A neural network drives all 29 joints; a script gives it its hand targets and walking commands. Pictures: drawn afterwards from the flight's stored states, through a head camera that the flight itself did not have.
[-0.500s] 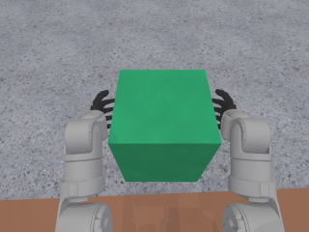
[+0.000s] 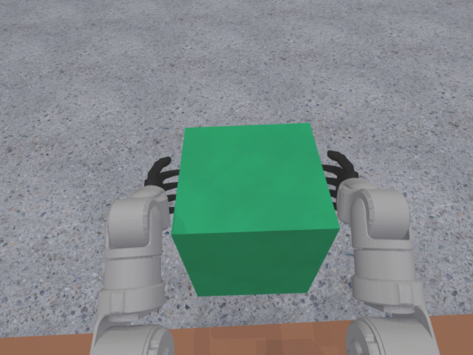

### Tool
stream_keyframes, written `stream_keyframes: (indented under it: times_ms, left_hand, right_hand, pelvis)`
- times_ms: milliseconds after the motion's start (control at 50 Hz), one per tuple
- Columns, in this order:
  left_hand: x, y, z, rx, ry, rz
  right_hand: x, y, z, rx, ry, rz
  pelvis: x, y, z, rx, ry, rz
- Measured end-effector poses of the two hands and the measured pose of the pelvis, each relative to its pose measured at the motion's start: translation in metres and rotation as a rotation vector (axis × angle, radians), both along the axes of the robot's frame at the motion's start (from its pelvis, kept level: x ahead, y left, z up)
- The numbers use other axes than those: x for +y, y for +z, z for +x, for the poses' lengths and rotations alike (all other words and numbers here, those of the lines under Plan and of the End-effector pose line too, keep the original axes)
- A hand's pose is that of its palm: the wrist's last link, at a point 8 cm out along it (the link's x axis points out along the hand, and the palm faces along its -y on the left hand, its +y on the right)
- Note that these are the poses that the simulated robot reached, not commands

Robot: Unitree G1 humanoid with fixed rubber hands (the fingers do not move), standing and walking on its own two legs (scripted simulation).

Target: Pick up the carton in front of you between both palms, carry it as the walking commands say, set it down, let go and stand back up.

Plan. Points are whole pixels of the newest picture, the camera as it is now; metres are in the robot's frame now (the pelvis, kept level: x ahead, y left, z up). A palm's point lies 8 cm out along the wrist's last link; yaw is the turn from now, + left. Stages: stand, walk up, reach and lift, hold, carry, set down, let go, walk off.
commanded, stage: carry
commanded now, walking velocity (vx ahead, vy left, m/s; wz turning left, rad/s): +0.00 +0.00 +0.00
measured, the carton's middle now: (250, 215) +0.36 -0.01 +0.03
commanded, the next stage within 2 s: none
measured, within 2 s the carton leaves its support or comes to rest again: neither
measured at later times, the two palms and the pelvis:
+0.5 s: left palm (134, 208) +0.32 +0.17 +0.13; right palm (341, 202) +0.32 -0.14 +0.13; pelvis -0.02 +0.01 +0.00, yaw +1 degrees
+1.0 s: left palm (125, 223) +0.30 +0.17 +0.13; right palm (341, 214) +0.30 -0.13 +0.13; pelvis -0.05 +0.01 +0.00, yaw +1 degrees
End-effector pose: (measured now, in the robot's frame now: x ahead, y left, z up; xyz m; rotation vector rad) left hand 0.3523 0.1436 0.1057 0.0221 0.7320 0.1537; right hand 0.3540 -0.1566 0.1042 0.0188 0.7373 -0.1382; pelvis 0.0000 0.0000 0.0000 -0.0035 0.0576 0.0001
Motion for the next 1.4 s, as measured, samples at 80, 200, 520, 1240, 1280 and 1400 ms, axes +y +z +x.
stream_keyframes:
  times_ms: [80, 200, 520, 1240, 1280, 1400]
  left_hand:
    - [0.007, 0.006, 0.0, -0.018, 0.001, -0.007]
    - [0.017, 0.011, -0.007, -0.011, 0.011, -0.008]
    - [0.021, 0.021, -0.032, 0.015, -0.015, 0.009]
    - [0.029, 0.022, -0.06, 0.025, -0.008, 0.008]
    - [0.029, 0.022, -0.06, 0.025, -0.008, 0.008]
    - [0.03, 0.025, -0.057, 0.022, -0.002, 0.005]
  right_hand:
    - [0.007, 0.011, 0.003, -0.019, 0.018, -0.026]
    - [0.017, 0.015, -0.002, -0.012, 0.034, -0.033]
    - [0.021, 0.022, -0.033, 0.013, 0.034, -0.044]
    - [0.029, 0.023, -0.058, 0.023, 0.044, -0.045]
    - [0.029, 0.023, -0.059, 0.023, 0.044, -0.045]
    - [0.03, 0.025, -0.055, 0.02, 0.044, -0.041]
  pelvis:
    - [0.0, -0.001, 0.0, -0.003, 0.0, 0.004]
    - [0.002, -0.003, -0.003, -0.01, 0.007, 0.004]
    - [0.01, -0.001, -0.023, -0.039, 0.011, 0.004]
    - [0.017, 0.0, -0.051, -0.039, 0.014, 0.006]
    - [0.017, 0.0, -0.051, -0.039, 0.014, 0.007]
    - [0.017, 0.001, -0.042, -0.034, 0.014, 0.005]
